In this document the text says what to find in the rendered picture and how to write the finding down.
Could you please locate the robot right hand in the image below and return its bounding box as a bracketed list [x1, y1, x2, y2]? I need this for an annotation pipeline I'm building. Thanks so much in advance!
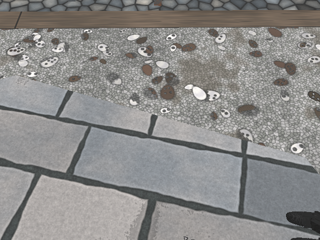
[286, 211, 320, 240]

